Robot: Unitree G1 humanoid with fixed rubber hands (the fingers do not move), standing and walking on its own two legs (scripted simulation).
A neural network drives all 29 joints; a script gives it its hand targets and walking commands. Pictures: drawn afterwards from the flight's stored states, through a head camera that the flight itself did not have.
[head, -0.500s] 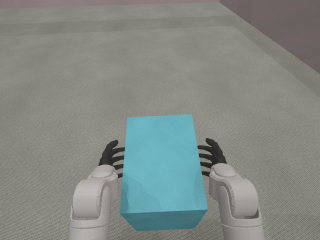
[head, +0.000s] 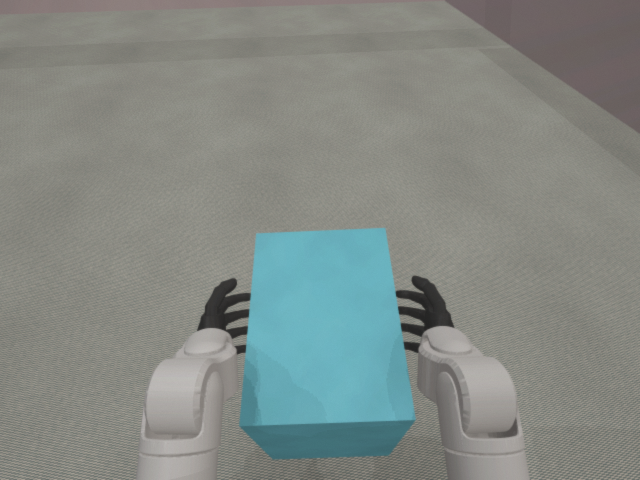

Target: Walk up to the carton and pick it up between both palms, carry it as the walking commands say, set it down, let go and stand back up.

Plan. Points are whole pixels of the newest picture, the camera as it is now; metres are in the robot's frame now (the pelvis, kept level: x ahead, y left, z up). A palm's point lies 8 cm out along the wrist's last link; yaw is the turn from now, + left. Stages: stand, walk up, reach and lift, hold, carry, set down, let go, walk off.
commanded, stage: carry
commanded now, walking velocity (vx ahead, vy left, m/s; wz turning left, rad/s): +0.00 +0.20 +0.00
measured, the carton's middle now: (325, 350) +0.31 +0.00 +0.01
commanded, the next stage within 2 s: none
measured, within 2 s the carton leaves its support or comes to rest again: neither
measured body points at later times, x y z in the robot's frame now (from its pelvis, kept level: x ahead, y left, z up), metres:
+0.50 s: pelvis -0.07 +0.10 +0.00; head -0.07 +0.10 +0.45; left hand +0.22 +0.23 +0.08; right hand +0.22 -0.02 +0.08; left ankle -0.03 +0.21 -0.73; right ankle -0.04 -0.03 -0.70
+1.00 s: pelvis -0.13 +0.20 +0.00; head -0.13 +0.20 +0.45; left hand +0.16 +0.33 +0.08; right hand +0.16 +0.08 +0.08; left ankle -0.09 +0.31 -0.73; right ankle -0.11 +0.08 -0.70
